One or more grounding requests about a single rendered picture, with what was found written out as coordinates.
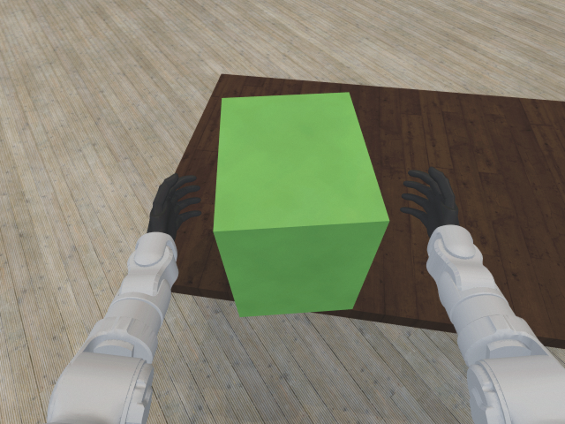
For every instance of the table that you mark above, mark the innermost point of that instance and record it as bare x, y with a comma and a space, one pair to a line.
504, 158

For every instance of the right robot forearm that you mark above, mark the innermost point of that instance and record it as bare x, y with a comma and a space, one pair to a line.
486, 326

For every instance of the right robot upper arm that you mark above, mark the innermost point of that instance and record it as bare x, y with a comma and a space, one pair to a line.
517, 390

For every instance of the left robot upper arm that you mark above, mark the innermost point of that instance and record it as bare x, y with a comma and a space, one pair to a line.
105, 389

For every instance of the carton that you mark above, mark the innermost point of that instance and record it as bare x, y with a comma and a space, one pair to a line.
299, 215

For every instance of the left robot hand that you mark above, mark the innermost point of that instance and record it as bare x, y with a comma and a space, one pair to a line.
164, 216

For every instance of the left robot forearm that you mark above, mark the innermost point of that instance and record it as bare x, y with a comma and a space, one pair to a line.
135, 315

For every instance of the right robot hand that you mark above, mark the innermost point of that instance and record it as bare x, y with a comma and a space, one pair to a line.
440, 206

